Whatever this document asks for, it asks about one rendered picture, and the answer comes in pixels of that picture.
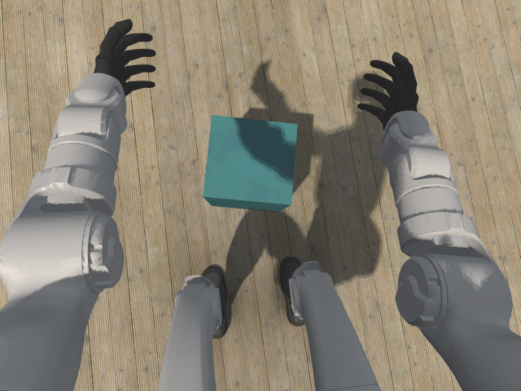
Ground robot left forearm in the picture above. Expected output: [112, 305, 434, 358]
[0, 73, 127, 291]

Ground robot right hand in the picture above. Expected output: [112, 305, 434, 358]
[357, 52, 418, 130]

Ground robot left foot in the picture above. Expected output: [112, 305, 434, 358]
[202, 266, 228, 339]

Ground robot foot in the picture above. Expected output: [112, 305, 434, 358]
[280, 257, 304, 327]
[202, 266, 228, 339]

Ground carton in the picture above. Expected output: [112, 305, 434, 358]
[203, 115, 298, 212]

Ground robot left hand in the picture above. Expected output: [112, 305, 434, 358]
[94, 19, 155, 97]

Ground robot left upper arm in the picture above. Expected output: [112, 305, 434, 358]
[0, 211, 125, 391]

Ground robot right forearm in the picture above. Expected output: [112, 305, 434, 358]
[379, 111, 512, 316]

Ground robot right foot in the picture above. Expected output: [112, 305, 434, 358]
[280, 257, 304, 327]

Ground robot right upper arm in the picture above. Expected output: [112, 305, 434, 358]
[395, 253, 521, 391]

